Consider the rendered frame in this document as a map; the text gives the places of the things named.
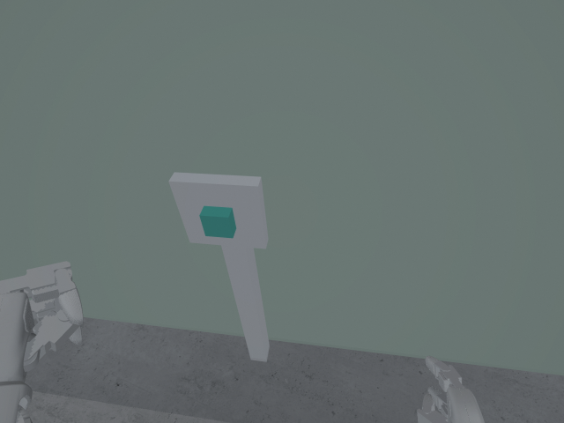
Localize left robot forearm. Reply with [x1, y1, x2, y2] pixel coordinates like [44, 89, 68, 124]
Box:
[0, 381, 33, 423]

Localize button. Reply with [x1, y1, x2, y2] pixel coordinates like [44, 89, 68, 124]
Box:
[199, 206, 236, 238]

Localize panel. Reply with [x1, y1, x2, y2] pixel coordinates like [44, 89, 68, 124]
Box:
[168, 172, 270, 362]

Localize right robot hand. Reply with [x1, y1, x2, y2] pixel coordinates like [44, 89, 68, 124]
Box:
[417, 356, 485, 423]

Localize left robot hand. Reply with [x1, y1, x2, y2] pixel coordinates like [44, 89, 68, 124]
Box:
[0, 261, 83, 382]

